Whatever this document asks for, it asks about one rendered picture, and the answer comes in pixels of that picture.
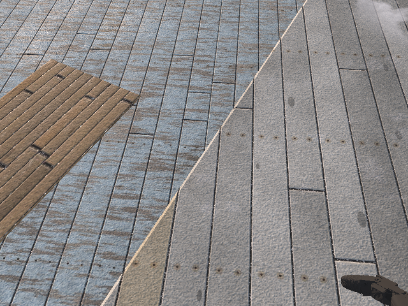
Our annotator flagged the robot right hand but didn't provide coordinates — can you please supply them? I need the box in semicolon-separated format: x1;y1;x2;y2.
341;275;408;306

